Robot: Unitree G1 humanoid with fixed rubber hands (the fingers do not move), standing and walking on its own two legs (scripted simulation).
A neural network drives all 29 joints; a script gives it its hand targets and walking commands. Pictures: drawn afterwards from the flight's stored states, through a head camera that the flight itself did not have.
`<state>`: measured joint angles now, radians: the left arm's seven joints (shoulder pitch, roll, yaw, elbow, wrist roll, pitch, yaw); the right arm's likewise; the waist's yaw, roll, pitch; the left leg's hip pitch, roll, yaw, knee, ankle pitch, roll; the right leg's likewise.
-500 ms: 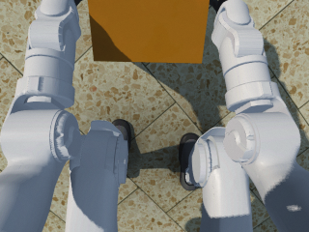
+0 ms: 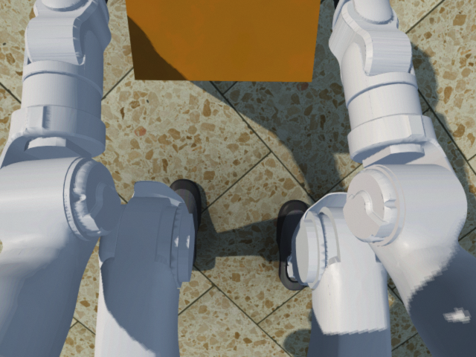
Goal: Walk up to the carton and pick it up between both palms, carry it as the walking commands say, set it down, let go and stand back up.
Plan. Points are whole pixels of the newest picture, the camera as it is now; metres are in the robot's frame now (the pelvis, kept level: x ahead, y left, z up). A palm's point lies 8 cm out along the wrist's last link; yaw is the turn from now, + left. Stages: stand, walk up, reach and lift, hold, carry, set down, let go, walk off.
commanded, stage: set down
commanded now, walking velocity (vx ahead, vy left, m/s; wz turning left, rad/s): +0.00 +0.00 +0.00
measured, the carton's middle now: out of the picture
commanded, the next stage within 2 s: none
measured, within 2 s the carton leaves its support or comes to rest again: rests again in 1.12 s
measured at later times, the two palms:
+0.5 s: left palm out of the picture +0.55 +0.23 -0.17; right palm out of the picture +0.58 -0.07 -0.17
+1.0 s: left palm out of the picture +0.56 +0.23 -0.17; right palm out of the picture +0.58 -0.07 -0.17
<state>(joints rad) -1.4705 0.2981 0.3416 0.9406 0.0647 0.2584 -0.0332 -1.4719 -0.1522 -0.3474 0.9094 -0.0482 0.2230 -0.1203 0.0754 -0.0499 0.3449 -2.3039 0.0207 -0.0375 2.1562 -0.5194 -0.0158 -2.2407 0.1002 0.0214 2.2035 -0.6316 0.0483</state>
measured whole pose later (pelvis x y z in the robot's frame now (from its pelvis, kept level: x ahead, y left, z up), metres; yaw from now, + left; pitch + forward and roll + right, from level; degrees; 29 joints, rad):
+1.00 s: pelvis +0.02 +0.00 +0.00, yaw +0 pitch +40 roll -1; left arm -1.47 0.30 0.41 0.97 0.09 0.19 -0.08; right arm -1.46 -0.12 -0.41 0.89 -0.13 0.16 -0.07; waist 0.08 -0.03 0.34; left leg -2.31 0.02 -0.04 2.19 -0.57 -0.02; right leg -2.25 0.11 0.03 2.24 -0.69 0.05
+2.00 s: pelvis +0.00 +0.00 +0.03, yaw +1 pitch +40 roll -2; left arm -1.42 0.45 0.21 1.07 -0.16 0.12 0.04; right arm -1.43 -0.31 -0.14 0.98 0.13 0.16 -0.16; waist 0.05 -0.03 0.24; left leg -2.23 -0.01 -0.04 2.06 -0.51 -0.02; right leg -2.16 0.07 0.02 2.11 -0.65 0.05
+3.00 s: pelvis +0.04 +0.01 +0.29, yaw +2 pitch +45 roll -2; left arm -1.16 0.34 0.39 0.91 0.05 0.17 -0.09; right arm -1.17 -0.22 -0.36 0.86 -0.08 0.20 -0.02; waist 0.04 -0.03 -0.04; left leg -1.54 -0.01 -0.03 1.00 -0.24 0.00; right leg -1.49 0.03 0.05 1.03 -0.33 0.04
